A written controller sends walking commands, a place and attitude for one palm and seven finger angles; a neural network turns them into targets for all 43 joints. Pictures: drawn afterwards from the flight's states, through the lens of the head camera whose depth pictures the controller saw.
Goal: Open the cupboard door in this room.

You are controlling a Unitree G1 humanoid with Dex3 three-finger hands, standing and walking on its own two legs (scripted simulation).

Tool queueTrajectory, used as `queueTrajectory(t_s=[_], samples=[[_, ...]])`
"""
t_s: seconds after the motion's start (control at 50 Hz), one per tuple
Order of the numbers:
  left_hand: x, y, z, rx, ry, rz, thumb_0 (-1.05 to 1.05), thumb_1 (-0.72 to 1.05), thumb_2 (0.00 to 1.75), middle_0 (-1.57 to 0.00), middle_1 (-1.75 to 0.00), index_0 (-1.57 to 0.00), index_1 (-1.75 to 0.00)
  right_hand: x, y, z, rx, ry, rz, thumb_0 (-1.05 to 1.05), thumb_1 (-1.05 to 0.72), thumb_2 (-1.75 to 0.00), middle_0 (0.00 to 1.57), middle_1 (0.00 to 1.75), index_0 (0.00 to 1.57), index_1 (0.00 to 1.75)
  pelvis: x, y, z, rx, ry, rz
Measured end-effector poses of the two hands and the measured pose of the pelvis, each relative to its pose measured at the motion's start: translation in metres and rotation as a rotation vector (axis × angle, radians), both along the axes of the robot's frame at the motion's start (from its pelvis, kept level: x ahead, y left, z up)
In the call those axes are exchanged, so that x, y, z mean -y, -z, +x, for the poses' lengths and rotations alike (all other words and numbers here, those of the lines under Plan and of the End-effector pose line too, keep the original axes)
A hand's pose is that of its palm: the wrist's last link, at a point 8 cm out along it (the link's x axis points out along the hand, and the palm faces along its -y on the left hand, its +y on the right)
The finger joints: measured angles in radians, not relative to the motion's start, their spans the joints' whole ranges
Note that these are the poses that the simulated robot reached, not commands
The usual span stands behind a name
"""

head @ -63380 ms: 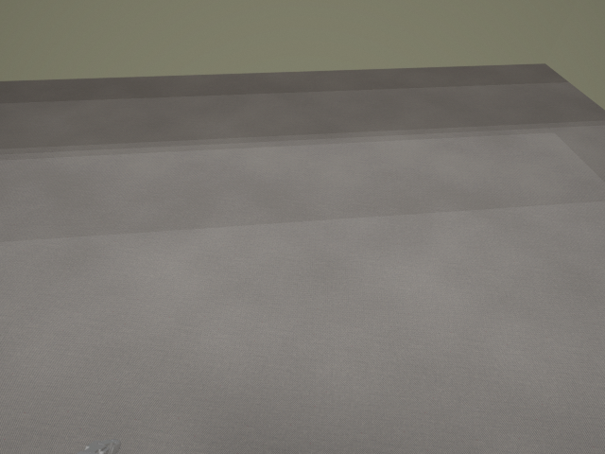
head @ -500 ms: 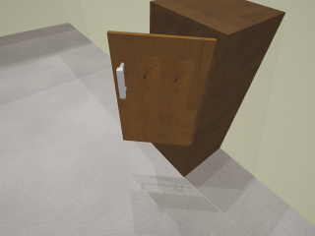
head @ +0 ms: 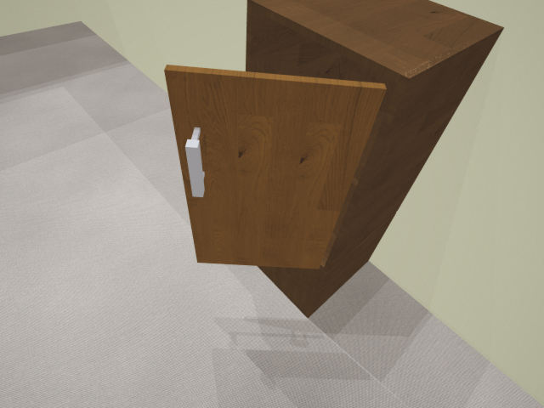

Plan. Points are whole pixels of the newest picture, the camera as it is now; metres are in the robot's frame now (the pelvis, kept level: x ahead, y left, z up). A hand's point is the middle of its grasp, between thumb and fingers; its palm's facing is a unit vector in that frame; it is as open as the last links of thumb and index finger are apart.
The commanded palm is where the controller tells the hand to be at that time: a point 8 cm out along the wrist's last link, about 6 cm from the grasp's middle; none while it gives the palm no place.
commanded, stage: come to a stop and stand still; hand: left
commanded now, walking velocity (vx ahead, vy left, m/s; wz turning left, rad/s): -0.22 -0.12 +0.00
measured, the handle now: (197, 163) +0.53 +0.18 +0.04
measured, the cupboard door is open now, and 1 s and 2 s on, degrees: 47 47 47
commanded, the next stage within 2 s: look again from close up in 1.26 s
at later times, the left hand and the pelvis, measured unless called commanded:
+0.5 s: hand out of the picture +0.09 +0.16 -0.19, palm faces +0.05 -0.99 -0.15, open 7.3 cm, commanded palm none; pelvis -0.01 +0.00 -0.02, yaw +1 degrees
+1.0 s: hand out of the picture -0.09 +0.18 -0.17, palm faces +0.05 -0.99 -0.15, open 7.3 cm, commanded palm none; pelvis -0.05 +0.02 +0.01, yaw +0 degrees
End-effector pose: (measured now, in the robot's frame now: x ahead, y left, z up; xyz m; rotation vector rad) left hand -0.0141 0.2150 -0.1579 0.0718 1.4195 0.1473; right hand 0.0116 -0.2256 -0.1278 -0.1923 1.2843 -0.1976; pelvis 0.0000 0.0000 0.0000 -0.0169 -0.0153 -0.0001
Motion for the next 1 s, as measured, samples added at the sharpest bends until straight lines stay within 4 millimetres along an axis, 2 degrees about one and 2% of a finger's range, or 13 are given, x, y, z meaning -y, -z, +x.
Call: queueTrajectory(t_s=[0.08,0.18,0.24,0.32,0.42,0.5,0.6,0.72,0.86,1.0], samples=[[-0.010,-0.011,0.054,0.100,0.025,0.038,0.00,0.93,0.90,-0.20,-0.30,-0.20,-0.30,-0.008,0.000,-0.006,-0.077,0.016,0.027,0.01,-0.92,-0.89,0.20,0.29,0.20,0.30,0.003,-0.005,0.010,0.003,-0.009,-0.012],[-0.010,-0.020,0.105,0.185,0.067,0.082,0.00,0.93,0.90,-0.20,-0.30,-0.20,-0.30,-0.004,0.011,-0.013,-0.140,0.059,0.062,0.00,-0.91,-0.89,0.20,0.29,0.20,0.30,0.013,-0.002,0.019,0.014,-0.013,-0.007],[-0.004,-0.019,0.124,0.242,0.083,0.110,0.00,0.92,0.90,-0.20,-0.30,-0.20,-0.30,0.007,0.024,-0.013,-0.161,0.078,0.079,0.00,-0.91,-0.89,0.20,0.30,0.20,0.30,0.023,0.008,0.025,0.015,-0.016,0.010],[0.006,-0.017,0.126,0.262,0.087,0.107,0.00,0.92,0.90,-0.20,-0.30,-0.20,-0.30,0.022,0.032,-0.004,-0.159,0.085,0.063,0.01,-0.91,-0.89,0.20,0.29,0.20,0.30,0.024,0.013,0.018,0.018,-0.028,-0.006],[0.011,-0.011,0.110,0.250,0.075,0.068,0.00,0.91,0.90,-0.20,-0.30,-0.20,-0.30,0.026,0.024,0.011,-0.087,0.050,0.033,0.00,-0.91,-0.89,0.20,0.29,0.20,0.30,0.016,0.011,0.004,0.015,-0.028,-0.003],[0.002,0.000,0.090,0.242,0.046,0.030,0.00,0.91,0.90,-0.20,-0.30,-0.21,-0.30,0.017,0.018,0.014,-0.018,0.023,0.004,0.00,-0.91,-0.89,0.19,0.29,0.20,0.30,0.003,0.016,-0.007,0.013,-0.026,-0.008],[-0.020,-0.005,0.058,0.190,0.001,0.039,-0.01,0.93,0.90,-0.20,-0.30,-0.21,-0.30,-0.007,0.005,0.000,-0.023,-0.012,0.013,0.00,-0.91,-0.89,0.19,0.29,0.20,0.30,-0.007,0.004,-0.018,0.016,-0.024,-0.001],[-0.031,-0.012,0.007,0.104,-0.010,0.064,-0.01,0.92,0.90,-0.20,-0.30,-0.20,-0.30,-0.011,0.004,-0.011,-0.038,-0.016,0.020,0.01,-0.94,-0.89,0.20,0.29,0.20,0.30,-0.013,-0.002,-0.025,0.004,-0.014,0.009],[-0.023,-0.015,-0.049,-0.023,0.019,0.048,0.00,0.92,0.90,-0.20,-0.30,-0.20,-0.30,-0.014,0.007,-0.027,-0.026,0.011,0.045,0.01,-0.94,-0.89,0.20,0.29,0.20,0.30,-0.017,-0.005,-0.042,0.021,0.001,0.009],[-0.011,-0.012,-0.079,-0.048,0.003,0.012,0.00,0.91,0.90,-0.20,-0.30,-0.20,-0.30,-0.021,0.007,-0.060,-0.090,0.009,0.060,0.01,-0.92,-0.89,0.20,0.29,0.20,0.30,-0.018,-0.007,-0.054,0.022,-0.006,0.011]])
